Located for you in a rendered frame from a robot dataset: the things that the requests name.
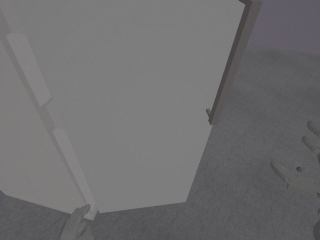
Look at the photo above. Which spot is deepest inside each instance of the handle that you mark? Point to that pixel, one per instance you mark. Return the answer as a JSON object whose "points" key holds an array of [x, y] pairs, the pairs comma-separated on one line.
{"points": [[247, 22]]}

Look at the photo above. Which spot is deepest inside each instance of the fridge door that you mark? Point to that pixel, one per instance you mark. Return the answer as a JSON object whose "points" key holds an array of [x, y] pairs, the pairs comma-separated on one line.
{"points": [[131, 81]]}

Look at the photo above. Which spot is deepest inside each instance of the left robot hand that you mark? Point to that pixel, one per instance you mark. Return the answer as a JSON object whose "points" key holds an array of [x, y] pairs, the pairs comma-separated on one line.
{"points": [[72, 228]]}

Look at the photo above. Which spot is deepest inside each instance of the right robot hand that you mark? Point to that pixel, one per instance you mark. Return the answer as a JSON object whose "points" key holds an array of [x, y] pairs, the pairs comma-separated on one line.
{"points": [[301, 184]]}

